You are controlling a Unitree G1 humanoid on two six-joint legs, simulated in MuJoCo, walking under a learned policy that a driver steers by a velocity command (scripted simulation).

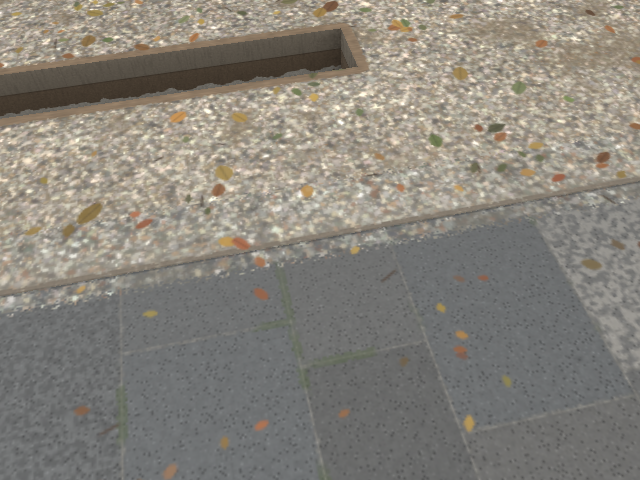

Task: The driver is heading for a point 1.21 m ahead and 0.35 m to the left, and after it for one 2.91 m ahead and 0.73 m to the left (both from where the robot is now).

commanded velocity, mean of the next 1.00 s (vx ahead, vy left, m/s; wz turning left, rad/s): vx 0.39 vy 0.00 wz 0.00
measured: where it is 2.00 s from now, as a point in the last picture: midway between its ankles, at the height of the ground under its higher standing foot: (310, 390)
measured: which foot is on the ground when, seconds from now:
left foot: up 0.00-0.40, down 0.42-0.92, up 0.94-1.00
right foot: down 0.00-0.44, up 0.46-0.88, down 0.90-1.00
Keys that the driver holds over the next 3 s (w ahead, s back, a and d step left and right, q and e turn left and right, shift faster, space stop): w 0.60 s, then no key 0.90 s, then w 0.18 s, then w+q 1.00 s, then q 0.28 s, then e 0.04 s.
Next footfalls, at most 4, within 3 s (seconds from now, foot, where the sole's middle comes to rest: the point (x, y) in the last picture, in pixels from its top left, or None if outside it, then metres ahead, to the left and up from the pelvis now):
0.42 left None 0.41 0.16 -0.77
0.90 right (371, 408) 0.63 -0.06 -0.77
1.18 left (256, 448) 0.54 0.19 -0.77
2.26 left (257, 283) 0.96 0.21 -0.77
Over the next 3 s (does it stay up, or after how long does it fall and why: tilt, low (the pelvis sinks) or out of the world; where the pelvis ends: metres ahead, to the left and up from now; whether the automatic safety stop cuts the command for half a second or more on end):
stays up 1.17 0.20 0.00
